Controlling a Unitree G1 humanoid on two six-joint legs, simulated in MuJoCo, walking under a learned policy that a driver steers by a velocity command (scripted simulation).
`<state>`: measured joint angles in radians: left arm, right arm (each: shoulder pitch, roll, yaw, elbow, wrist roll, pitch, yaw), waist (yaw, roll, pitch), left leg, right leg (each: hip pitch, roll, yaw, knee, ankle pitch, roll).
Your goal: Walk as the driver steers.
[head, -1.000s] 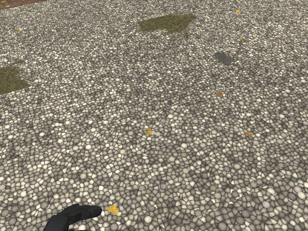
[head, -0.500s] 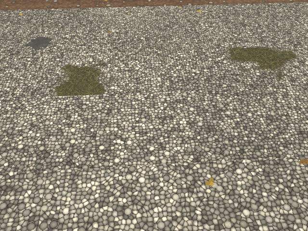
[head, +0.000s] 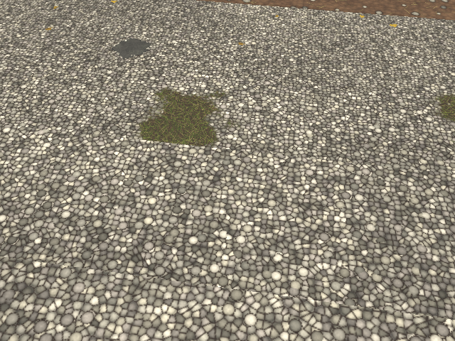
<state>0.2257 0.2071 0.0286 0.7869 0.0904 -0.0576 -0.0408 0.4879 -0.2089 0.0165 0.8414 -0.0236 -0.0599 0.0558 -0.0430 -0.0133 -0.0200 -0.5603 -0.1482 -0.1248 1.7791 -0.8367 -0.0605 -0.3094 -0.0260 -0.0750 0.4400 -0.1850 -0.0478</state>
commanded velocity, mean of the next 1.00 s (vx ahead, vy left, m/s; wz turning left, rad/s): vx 0.03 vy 0.00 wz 0.10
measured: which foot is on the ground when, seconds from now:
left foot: up 0.00-0.16, down 0.18-1.00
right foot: down 0.00-1.00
